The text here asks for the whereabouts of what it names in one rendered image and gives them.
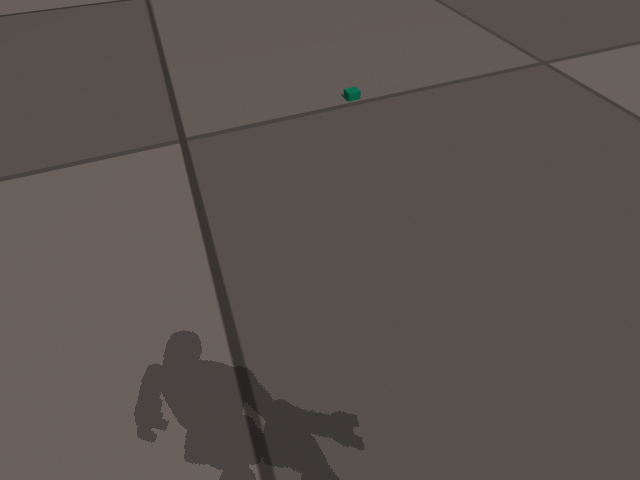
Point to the small box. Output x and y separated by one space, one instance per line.
351 94

